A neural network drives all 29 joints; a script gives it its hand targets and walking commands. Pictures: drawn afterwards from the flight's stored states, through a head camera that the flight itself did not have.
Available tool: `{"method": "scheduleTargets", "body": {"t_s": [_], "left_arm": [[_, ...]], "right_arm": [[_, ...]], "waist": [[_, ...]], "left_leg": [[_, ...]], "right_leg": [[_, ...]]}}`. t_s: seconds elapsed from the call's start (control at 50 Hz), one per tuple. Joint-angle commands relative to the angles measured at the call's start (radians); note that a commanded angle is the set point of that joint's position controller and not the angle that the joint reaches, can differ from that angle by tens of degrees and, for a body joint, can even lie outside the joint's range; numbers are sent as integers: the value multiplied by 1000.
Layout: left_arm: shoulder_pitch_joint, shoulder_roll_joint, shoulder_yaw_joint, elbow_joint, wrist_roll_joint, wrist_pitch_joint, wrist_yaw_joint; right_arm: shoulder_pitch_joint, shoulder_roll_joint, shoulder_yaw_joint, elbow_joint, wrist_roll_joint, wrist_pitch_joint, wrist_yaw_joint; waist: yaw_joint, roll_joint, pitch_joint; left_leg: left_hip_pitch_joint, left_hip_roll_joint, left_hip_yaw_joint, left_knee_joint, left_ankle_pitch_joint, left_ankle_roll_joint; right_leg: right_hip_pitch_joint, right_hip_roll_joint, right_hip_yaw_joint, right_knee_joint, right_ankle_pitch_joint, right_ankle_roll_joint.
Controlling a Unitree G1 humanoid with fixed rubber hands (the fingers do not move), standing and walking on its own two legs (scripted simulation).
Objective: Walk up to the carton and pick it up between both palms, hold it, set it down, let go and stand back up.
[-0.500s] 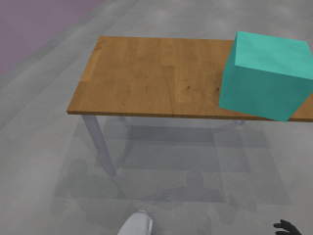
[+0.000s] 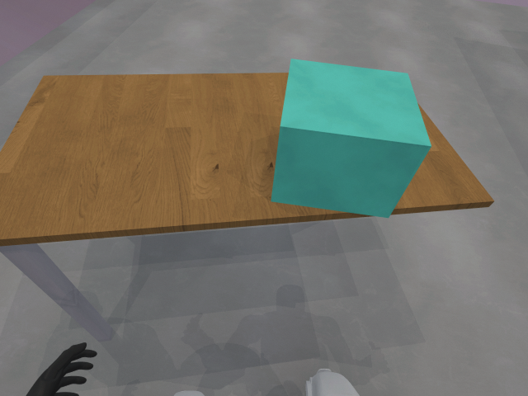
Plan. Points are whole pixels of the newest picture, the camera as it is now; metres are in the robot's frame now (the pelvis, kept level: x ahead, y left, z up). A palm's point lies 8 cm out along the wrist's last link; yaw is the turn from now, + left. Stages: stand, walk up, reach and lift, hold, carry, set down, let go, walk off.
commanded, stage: walk up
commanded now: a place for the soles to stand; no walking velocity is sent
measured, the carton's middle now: (339, 137) +0.60 -0.14 +0.05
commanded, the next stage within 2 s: none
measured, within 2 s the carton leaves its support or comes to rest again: neither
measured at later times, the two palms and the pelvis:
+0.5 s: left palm out of the picture +0.11 +0.21 -0.09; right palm (504, 303) +0.28 -0.39 -0.03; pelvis +0.10 -0.10 +0.02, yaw +5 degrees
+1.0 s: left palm (171, 321) +0.24 +0.16 -0.03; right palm out of the picture +0.23 -0.47 -0.08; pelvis +0.13 -0.16 +0.03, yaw +7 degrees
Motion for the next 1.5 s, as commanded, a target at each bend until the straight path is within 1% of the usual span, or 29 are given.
{"method": "scheduleTargets", "body": {"t_s": [0.0,0.02,0.04,0.1,0.12,0.18,0.22,0.28,0.32,0.34,0.36,0.38,0.4,0.42,0.46,0.5,0.54,0.6,0.62,0.64,0.66,0.68,0.72,0.76,0.86,0.94,1.12,1.28,1.48], "left_arm": [[246,266,76,-31,11,-72,31],[151,289,75,-85,1,-80,37],[129,284,83,-83,-10,-88,40],[72,216,61,-73,-16,-75,64],[46,196,48,-68,-18,-68,69],[62,158,29,-73,-11,-75,74],[85,146,13,-62,-15,-84,85],[34,131,-17,-55,-28,-95,91],[31,109,-34,-38,-38,-96,86],[62,91,-44,-23,-44,-99,82],[75,71,-50,-11,-52,-102,80],[115,61,-52,-7,-56,-99,77],[132,136,-21,9,-48,-76,84],[98,184,-4,1,-40,-59,90],[31,165,-12,8,-31,-63,84],[47,127,-19,42,-36,-76,83],[81,95,-36,75,-55,-84,86],[142,97,-40,139,-56,-105,96],[118,135,-31,143,-49,-108,104],[74,186,-21,133,-42,-111,111],[-23,226,-16,105,-37,-115,114],[-88,234,-16,85,-38,-119,110],[-108,189,-27,108,-43,-123,106],[-118,192,-34,135,-52,-120,105],[-160,189,-45,198,-47,-138,101],[-188,178,-51,225,-56,-133,104],[-246,157,-51,310,-64,-114,110],[-219,121,-48,413,-64,-117,105],[-195,101,-42,492,-55,-139,101]], "right_arm": [[-121,-105,-68,-150,25,-5,-22],[-141,-153,-86,-151,45,7,-41],[-162,-225,-109,-154,61,12,-47],[-71,-245,-118,-51,63,1,-30],[-53,-235,-111,-29,64,1,-22],[-95,-212,-89,-38,45,6,3],[-134,-195,-74,-45,38,3,21],[-117,-165,-59,-28,45,-2,32],[-85,-168,-63,0,43,-9,23],[-90,-186,-68,-5,42,-9,14],[-112,-218,-78,-10,33,-8,8],[-135,-249,-82,-34,28,-9,3],[-137,-243,-81,-42,36,-7,-5],[-117,-250,-85,-26,40,-10,-7],[-92,-223,-71,-3,33,-15,-5],[-139,-217,-64,0,37,-14,-8],[-208,-213,-56,9,41,-5,5],[-346,-178,-43,0,65,21,37],[-345,-148,-33,10,73,24,46],[-322,-119,-24,20,79,25,55],[-259,-118,-21,51,84,34,62],[-225,-159,-37,82,78,50,66],[-268,-205,-61,98,67,53,76],[-310,-207,-64,134,77,37,90],[-296,-177,-51,229,70,27,91],[-298,-180,-47,291,73,26,91],[-344,-184,-42,396,75,33,91],[-427,-167,-45,430,73,23,90],[-459,-135,-51,450,76,17,86]], "waist": [[193,-271,-106],[172,-199,-65],[177,-180,-12],[105,-147,-13],[88,-143,-27],[95,-140,2],[103,-81,34],[52,0,-23],[6,68,-79],[-5,106,-108],[-10,184,-129],[3,283,-174],[-12,264,-155],[-25,245,-128],[-40,172,-95],[-14,206,-130],[10,278,-150],[77,302,-167],[80,261,-170],[61,170,-172],[13,111,-155],[-10,91,-128],[3,72,-34],[32,74,-16],[27,-23,-109],[28,-50,-167],[38,59,-150],[50,202,-106],[27,176,-148]], "left_leg": [[-501,-191,49,443,-343,50],[-496,-181,-33,506,-278,50],[-476,-144,-81,533,-224,55],[-377,-99,-48,490,-132,50],[-317,-102,-32,444,-118,46],[-244,-112,7,267,-98,44],[-210,-110,14,137,-43,44],[43,-133,54,-75,104,57],[253,-174,72,-244,252,62],[322,-147,26,-301,279,71],[368,-47,-131,-332,217,112],[332,153,-432,-380,154,211],[222,259,-577,-444,33,345],[174,285,-604,-450,-23,391],[203,199,-452,-409,206,335],[220,147,-309,-348,460,281],[189,95,-199,-320,534,238],[28,-13,-31,-186,449,127],[-18,-35,-10,-138,386,87],[-44,-88,25,-84,297,43],[25,-112,31,-99,184,10],[133,-96,11,-124,37,26],[176,-63,-52,-225,64,47],[52,-39,-102,-284,171,51],[141,-74,-27,-258,289,21],[176,-76,-15,-280,355,23],[187,-49,-35,-377,456,38],[84,-19,-107,-529,171,56],[174,-37,-67,-519,214,51]], "right_leg": [[410,-167,378,-535,-272,-90],[311,-264,582,-679,-454,-204],[275,-294,649,-732,-480,-257],[288,-168,303,-547,-101,-236],[264,-149,246,-537,-91,-227],[211,-165,208,-555,-90,-233],[201,-172,177,-559,4,-214],[109,-153,85,-476,236,-155],[47,-115,9,-346,268,-93],[23,-114,-18,-314,229,-51],[-35,-83,-56,-239,170,-1],[-49,2,-96,-100,-17,48],[-11,50,-59,37,-259,55],[-2,14,13,111,-267,31],[-45,34,11,90,-280,7],[6,32,8,29,-234,-2],[98,41,-39,-127,-175,0],[363,79,-96,-425,230,20],[404,47,-46,-436,301,14],[382,-60,86,-456,375,-23],[253,-165,199,-499,300,-87],[93,-197,207,-517,77,-122],[-24,-122,114,-527,-149,-55],[115,-53,33,-521,-87,-15],[209,-109,39,-519,227,-45],[271,-103,-2,-506,323,-44],[298,-56,-62,-532,176,-7],[357,-13,-63,-573,77,2],[349,-34,-62,-641,130,9]]}}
